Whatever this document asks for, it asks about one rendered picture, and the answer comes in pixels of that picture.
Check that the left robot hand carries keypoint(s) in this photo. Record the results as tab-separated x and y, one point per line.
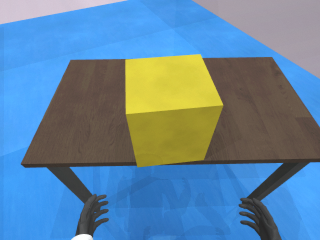
87	224

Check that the carton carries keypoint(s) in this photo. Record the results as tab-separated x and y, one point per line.
172	108

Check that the right robot hand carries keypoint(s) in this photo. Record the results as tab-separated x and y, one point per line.
264	223

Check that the table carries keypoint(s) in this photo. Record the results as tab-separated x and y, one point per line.
263	120

